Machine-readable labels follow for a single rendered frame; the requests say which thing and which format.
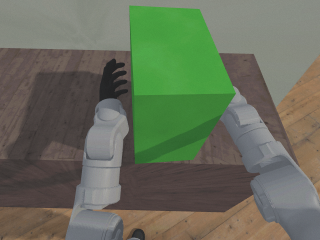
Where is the carton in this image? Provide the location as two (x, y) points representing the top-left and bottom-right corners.
(129, 5), (236, 164)

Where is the robot left foot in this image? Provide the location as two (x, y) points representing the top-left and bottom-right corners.
(131, 229), (145, 240)

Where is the robot left hand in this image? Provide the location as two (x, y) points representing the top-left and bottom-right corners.
(99, 58), (128, 102)

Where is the pedestal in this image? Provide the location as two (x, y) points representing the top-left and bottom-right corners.
(0, 48), (300, 213)

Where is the robot right upper arm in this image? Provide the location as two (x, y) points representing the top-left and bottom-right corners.
(250, 165), (320, 240)

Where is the left robot forearm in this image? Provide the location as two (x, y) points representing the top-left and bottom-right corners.
(65, 98), (129, 240)

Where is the robot left upper arm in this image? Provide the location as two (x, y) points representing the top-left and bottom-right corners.
(66, 210), (124, 240)

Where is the right robot forearm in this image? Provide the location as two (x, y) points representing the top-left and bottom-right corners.
(219, 86), (320, 206)

